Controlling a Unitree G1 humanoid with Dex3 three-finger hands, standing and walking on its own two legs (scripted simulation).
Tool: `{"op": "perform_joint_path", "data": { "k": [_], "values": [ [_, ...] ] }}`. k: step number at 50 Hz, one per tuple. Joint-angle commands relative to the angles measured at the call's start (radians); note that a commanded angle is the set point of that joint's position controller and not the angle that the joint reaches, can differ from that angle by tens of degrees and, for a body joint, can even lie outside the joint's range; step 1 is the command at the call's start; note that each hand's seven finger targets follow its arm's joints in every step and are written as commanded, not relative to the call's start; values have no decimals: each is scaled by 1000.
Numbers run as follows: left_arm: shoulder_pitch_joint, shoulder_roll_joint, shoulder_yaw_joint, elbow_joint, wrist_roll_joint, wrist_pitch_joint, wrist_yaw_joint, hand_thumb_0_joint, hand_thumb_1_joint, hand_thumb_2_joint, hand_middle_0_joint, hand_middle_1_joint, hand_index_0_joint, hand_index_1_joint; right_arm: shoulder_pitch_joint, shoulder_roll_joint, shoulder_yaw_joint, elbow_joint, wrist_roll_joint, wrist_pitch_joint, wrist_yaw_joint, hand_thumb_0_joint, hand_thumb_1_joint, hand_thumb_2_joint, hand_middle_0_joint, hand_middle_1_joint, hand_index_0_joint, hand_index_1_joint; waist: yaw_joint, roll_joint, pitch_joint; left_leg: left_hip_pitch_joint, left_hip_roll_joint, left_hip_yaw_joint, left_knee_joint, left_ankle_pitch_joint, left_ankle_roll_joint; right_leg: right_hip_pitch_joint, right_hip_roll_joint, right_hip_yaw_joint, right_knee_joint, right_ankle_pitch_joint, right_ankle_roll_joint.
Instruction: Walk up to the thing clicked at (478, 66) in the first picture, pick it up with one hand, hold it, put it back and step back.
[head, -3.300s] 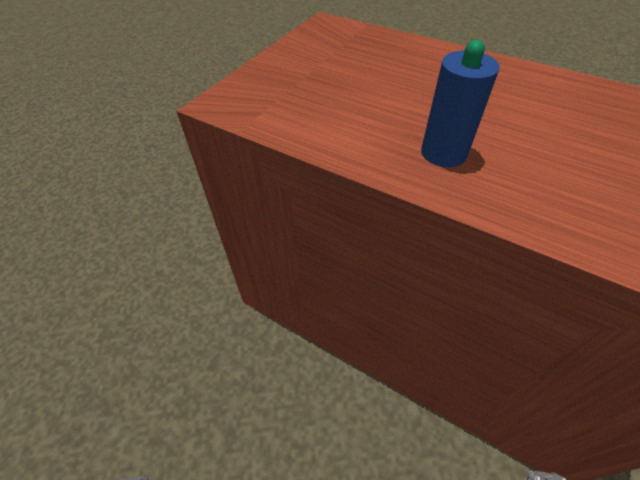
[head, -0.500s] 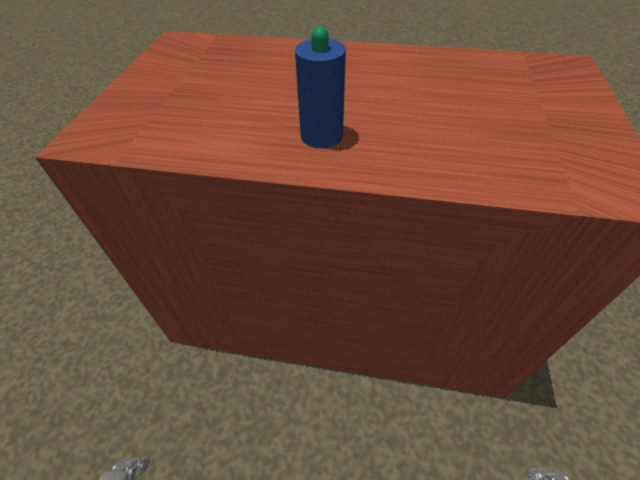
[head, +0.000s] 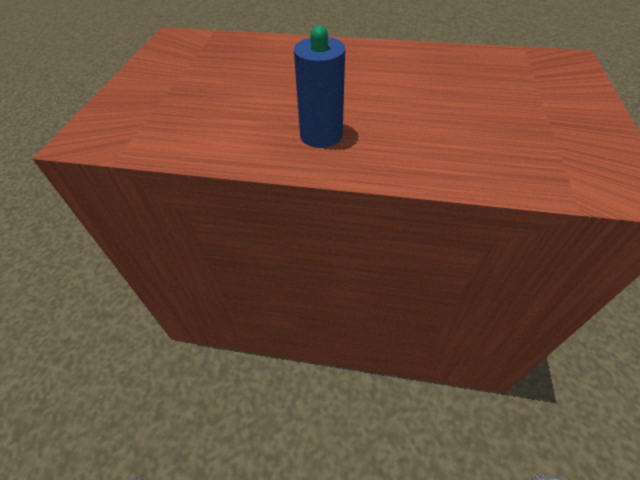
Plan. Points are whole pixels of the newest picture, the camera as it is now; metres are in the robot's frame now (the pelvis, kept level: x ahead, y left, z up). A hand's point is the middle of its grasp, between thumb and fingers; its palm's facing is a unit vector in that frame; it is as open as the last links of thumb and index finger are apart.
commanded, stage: walk up
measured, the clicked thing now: (320, 86) +0.69 +0.01 +0.12
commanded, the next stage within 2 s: stand in 0.28 s
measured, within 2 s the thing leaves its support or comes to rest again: neither
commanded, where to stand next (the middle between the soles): +0.07 +0.00 m, yaw +2 degrees
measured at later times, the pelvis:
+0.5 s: pelvis +0.00 +0.00 +0.00, yaw +1 degrees
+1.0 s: pelvis -0.01 +0.00 +0.00, yaw +1 degrees
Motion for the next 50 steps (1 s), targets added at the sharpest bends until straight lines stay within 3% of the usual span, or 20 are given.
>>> {"op": "perform_joint_path", "data": {
  "k": [1, 13, 14, 17, 29, 41, 50],
  "values": [
    [-61, 217, 44, -68, -3, -28, 20, 0, 900, 900, -200, -300, -200, -300, -45, -214, -39, -64, 5, -29, -15, 0, -900, -900, 200, 300, 200, 300, -3, -7, -105, 32, 92, -72, -64, 117, 43, 4, -99, 57, -50, 185, -38],
    [-52, 211, 42, -60, -4, -24, 22, 0, 900, 900, -200, -300, -200, -300, -41, -208, -42, -59, 7, -27, -17, 0, -900, -900, 200, 300, 200, 300, -2, -5, -100, 39, 96, -75, -71, 158, 45, 14, -99, 50, -40, 210, -35],
    [-32, 218, 42, -60, -2, -25, 23, 0, 900, 900, -200, -300, -200, -300, -54, -212, -38, -61, 4, -28, -20, 0, -900, -900, 200, 300, 200, 300, 7, -12, -72, 30, 107, -92, -65, 208, 43, 0, -116, 54, -52, 246, -29],
    [-34, 219, 42, -61, -4, -24, 25, 0, 900, 900, -200, -300, -200, -300, -47, -212, -38, -62, 7, -28, -22, 0, -900, -900, 200, 300, 200, 300, 1, -25, -92, 59, 109, -91, -58, 234, 41, 3, -114, 48, -50, 254, -28],
    [-33, 222, 38, -69, -2, -23, 21, 0, 900, 900, -200, -300, -200, -300, -50, -208, -31, -59, 6, -23, -15, 0, -900, -900, 200, 300, 200, 300, -3, -12, -87, 22, 98, -97, -84, 98, 34, -1, -116, 52, -83, 145, -28],
    [-14, 225, 34, -74, 0, -25, 21, 0, 900, 900, -200, -300, -200, -300, -41, -219, -34, -55, 4, -24, -14, 0, -900, -900, 200, 300, 200, 300, -2, -12, -107, 35, 102, -103, -68, 144, 38, -1, -123, 43, -78, 164, -29],
    [5, 222, 32, -72, -1, -24, 21, 0, 900, 900, -200, -300, -200, -300, -33, -217, -33, -51, 6, -23, -13, 0, -900, -900, 200, 300, 200, 300, 0, -9, -81, 10, 98, -113, -81, 96, 41, -10, -120, 45, -86, 121, -30]
  ]
}}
